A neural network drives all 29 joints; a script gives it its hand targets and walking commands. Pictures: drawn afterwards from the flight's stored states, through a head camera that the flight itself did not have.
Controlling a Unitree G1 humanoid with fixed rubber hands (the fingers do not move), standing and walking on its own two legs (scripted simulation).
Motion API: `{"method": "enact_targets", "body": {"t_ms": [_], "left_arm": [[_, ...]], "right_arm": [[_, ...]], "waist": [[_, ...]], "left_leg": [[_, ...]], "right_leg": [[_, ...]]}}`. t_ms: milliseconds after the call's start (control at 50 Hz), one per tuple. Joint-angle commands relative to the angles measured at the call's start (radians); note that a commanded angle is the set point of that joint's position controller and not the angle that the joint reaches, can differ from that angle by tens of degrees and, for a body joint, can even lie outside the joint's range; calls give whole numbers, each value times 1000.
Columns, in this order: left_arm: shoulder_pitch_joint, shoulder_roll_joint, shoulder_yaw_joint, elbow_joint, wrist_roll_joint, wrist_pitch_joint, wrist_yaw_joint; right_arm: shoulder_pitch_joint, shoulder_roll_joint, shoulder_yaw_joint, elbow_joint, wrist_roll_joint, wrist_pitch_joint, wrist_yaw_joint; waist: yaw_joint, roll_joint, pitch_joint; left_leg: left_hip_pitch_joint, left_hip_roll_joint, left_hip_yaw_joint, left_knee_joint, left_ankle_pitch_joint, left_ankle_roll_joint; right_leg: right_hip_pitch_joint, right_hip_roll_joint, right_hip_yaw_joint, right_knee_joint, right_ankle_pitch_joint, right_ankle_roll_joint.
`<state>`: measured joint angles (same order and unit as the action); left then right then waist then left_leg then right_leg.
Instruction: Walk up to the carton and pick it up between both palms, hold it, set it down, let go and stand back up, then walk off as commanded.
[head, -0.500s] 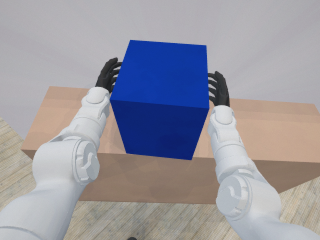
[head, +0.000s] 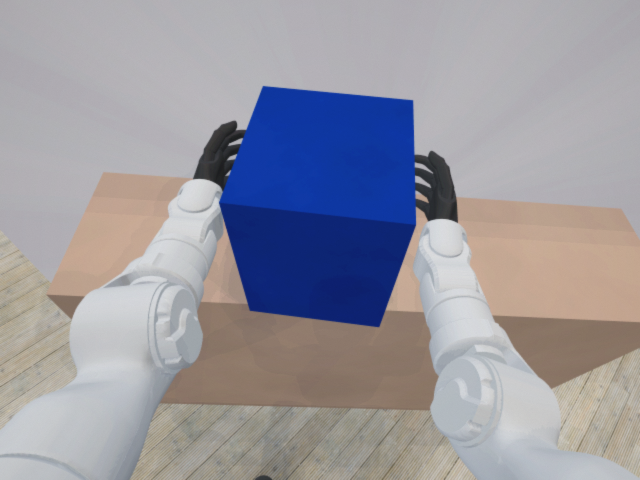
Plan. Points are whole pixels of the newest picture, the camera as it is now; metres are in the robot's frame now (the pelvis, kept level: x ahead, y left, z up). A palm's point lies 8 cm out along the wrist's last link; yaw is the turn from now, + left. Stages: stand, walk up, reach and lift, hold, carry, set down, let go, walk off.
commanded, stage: reach and lift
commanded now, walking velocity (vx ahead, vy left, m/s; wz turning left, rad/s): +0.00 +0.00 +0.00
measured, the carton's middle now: (324, 214) +0.46 +0.02 +0.04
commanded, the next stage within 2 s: none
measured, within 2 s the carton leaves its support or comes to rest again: neither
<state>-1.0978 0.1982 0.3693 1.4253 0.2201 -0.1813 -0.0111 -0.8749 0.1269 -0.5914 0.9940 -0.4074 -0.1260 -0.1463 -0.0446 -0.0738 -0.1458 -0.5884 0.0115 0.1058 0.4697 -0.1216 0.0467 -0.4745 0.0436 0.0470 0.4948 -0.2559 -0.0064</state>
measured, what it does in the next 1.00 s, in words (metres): stands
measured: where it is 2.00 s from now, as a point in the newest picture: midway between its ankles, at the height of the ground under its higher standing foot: outside the picture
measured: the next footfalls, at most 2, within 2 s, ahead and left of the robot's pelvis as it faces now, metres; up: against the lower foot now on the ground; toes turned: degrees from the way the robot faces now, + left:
none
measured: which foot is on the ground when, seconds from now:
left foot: down 0.00-1.00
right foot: down 0.00-1.00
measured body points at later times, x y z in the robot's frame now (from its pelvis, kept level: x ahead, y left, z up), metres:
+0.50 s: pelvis -0.02 +0.00 +0.00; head -0.01 +0.04 +0.45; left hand +0.44 +0.16 +0.13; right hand +0.40 -0.13 +0.13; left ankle +0.06 +0.08 -0.73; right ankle -0.02 -0.12 -0.73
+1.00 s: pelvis -0.03 -0.02 +0.00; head -0.06 +0.02 +0.45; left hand +0.42 +0.14 +0.19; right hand +0.38 -0.15 +0.17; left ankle +0.06 +0.08 -0.73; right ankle -0.02 -0.12 -0.73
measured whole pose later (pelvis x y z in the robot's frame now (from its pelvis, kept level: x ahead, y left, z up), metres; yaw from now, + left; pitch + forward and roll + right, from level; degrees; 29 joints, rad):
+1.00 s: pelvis -0.03 -0.02 +0.00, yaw +0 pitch +1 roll +0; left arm -1.06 0.15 0.32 1.14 0.22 0.22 0.00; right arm -0.86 0.09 -0.46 0.95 -0.10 0.07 -0.20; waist -0.04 -0.07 -0.12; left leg -0.36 0.01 0.11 0.41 -0.08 0.04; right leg -0.27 0.05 0.05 0.49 -0.25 -0.01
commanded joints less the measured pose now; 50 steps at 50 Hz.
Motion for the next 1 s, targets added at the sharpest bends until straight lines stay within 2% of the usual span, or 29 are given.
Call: {"method": "enact_targets", "body": {"t_ms": [0, 160, 340, 440, 580, 680, 780, 980], "left_arm": [[-542, -640, -170, -213, 23, -45, -97], [-602, -663, -235, -253, -30, -20, -71], [-633, -679, -268, -299, -63, 47, -60], [-633, -695, -282, -325, -76, 73, -57], [-585, -700, -276, -386, -73, 129, -56], [-543, -690, -255, -438, -56, 198, -68], [-524, -681, -219, -486, -30, 273, -85], [-483, -698, -178, -582, 11, 415, -94]], "right_arm": [[-635, 543, 306, -87, 19, -113, 183], [-678, 504, 324, -58, 44, -87, 191], [-738, 456, 366, -77, 112, -33, 200], [-766, 443, 406, -99, 156, -10, 204], [-771, 413, 473, -135, 222, 27, 203], [-789, 399, 524, -183, 278, 63, 190], [-822, 406, 555, -218, 322, 102, 168], [-902, 384, 588, -290, 385, 160, 153]], "waist": [[34, 192, -758], [26, 204, -714], [25, 192, -644], [33, 187, -641], [58, 180, -604], [76, 161, -558], [96, 139, -500], [118, 124, -416]], "left_leg": [[749, 47, -41, 26, 497, -95], [767, 47, -50, -13, 328, -85], [769, 43, -69, -58, 182, -70], [776, 40, -76, -64, 171, -68], [819, 36, -79, -66, 223, -65], [837, 30, -73, -69, 273, -55], [826, 20, -61, -80, 265, -37], [834, 22, -51, -109, 214, -29]], "right_leg": [[86, -24, -119, -142, 423, 26], [9, -17, -129, -179, 207, 8], [22, -19, -122, -190, 109, 6], [42, -18, -117, -190, 106, 6], [84, -15, -109, -192, 133, 11], [138, -16, -96, -197, 176, 18], [187, -23, -79, -203, 191, 28], [219, -21, -69, -219, 137, 33]]}}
